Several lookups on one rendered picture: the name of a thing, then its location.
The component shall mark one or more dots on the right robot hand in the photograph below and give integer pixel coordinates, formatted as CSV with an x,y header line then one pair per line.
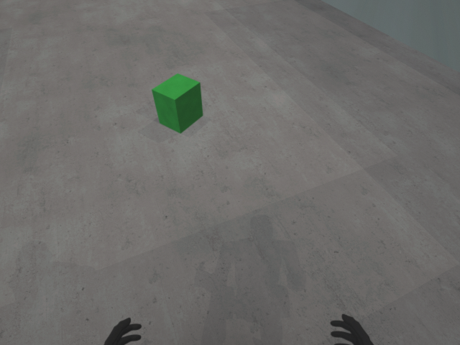
x,y
358,336

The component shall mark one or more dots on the carton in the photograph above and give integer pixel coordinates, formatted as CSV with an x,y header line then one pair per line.
x,y
178,102

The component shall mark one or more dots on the left robot hand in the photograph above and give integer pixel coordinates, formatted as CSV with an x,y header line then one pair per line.
x,y
123,327

